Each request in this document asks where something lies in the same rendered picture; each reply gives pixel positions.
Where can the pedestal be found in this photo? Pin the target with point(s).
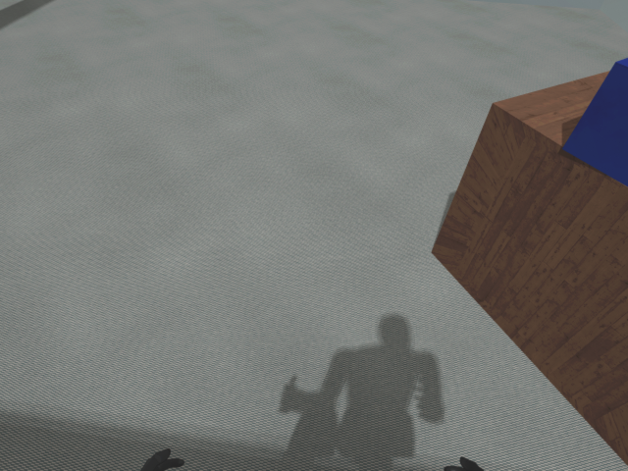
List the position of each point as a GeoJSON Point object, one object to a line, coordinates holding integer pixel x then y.
{"type": "Point", "coordinates": [539, 239]}

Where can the left robot hand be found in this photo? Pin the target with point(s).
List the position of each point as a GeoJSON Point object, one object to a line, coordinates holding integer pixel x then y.
{"type": "Point", "coordinates": [160, 462]}

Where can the carton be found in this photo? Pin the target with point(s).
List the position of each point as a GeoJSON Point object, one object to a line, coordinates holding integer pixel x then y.
{"type": "Point", "coordinates": [600, 139]}

